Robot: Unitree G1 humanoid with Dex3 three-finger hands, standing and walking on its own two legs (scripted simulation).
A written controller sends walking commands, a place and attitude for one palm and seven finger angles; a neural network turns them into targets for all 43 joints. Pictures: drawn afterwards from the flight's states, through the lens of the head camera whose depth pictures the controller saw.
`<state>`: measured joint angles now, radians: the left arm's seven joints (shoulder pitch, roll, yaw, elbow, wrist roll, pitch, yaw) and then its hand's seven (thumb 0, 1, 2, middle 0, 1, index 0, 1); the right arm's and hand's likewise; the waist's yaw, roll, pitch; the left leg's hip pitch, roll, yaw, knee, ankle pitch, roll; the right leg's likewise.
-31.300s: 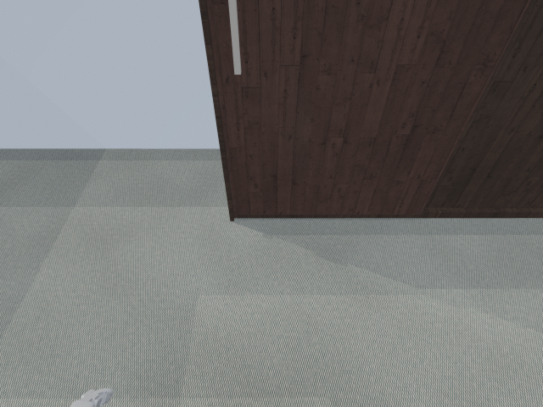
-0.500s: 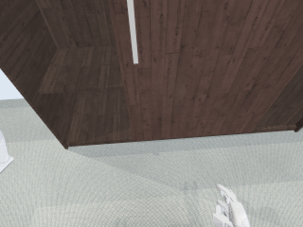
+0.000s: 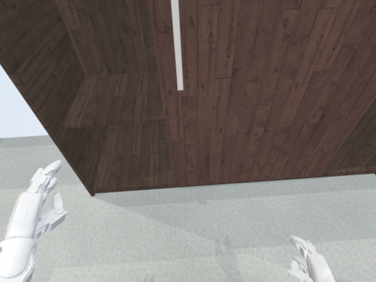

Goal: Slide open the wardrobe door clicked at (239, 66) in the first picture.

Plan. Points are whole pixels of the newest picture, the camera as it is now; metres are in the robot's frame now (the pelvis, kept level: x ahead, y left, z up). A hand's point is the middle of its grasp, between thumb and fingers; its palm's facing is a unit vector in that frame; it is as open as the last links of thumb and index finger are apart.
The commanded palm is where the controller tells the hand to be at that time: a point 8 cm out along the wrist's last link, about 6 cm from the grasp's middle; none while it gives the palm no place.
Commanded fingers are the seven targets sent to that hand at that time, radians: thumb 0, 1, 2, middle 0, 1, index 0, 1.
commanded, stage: let the arm hang, fingers relaxed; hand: left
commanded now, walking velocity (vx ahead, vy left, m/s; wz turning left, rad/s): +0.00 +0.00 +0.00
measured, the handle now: (177, 43) +0.75 +0.08 +0.17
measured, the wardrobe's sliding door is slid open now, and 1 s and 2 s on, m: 0.49 0.49 0.49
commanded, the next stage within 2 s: look to check the result in 1.00 s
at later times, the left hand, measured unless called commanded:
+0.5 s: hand out of the picture -0.07 +0.20 -0.17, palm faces +0.03 -0.97 -0.22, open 7.3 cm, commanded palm none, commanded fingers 0.00 0.90 0.90 -0.20 -0.30 -0.20 -0.30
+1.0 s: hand out of the picture +0.03 +0.20 -0.16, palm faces +0.01 -0.98 -0.18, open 7.4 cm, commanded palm none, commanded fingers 0.00 0.90 0.90 -0.20 -0.30 -0.20 -0.30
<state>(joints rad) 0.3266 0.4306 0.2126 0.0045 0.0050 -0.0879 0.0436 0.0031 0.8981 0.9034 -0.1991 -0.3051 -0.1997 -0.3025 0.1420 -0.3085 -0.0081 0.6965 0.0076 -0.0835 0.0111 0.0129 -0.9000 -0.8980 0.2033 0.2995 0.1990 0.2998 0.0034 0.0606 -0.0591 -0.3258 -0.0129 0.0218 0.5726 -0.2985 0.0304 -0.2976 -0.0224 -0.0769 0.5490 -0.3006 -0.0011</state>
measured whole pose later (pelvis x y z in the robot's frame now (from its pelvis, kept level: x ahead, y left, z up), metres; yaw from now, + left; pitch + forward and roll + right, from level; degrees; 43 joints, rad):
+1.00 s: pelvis -0.01 +0.02 +0.01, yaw +0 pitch +0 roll +0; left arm 0.19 0.18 0.00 1.10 0.02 -0.01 0.01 0.00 0.91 0.90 -0.20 -0.30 -0.20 -0.30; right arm 0.20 -0.18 0.00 1.10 -0.02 -0.01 -0.01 0.01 -0.91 -0.90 0.20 0.30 0.20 0.30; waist 0.00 -0.01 0.02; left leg -0.21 -0.05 0.03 0.41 -0.20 0.06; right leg -0.19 -0.05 -0.07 0.41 -0.21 0.03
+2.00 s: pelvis +0.02 +0.02 +0.01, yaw +1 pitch +0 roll +0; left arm 0.22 0.18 0.00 1.15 0.01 -0.01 0.02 0.00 0.91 0.90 -0.20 -0.30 -0.19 -0.30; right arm 0.21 -0.17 0.01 1.15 -0.01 -0.02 -0.03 0.01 -0.90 -0.90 0.20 0.30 0.20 0.30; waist 0.00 -0.01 0.04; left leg -0.13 -0.05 0.02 0.37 -0.22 0.06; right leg -0.11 -0.05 -0.08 0.36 -0.24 0.03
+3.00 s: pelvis +0.01 +0.01 +0.02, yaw +1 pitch -1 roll +0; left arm 0.16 0.26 0.01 1.14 0.01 -0.02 0.00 0.01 0.91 0.90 -0.20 -0.30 -0.20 -0.30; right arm 0.15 -0.26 0.00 1.14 -0.01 -0.02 -0.02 0.01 -0.90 -0.90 0.20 0.30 0.20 0.30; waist 0.00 -0.01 0.05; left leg -0.11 -0.04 0.01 0.32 -0.19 0.05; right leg -0.09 -0.04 -0.08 0.32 -0.21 0.02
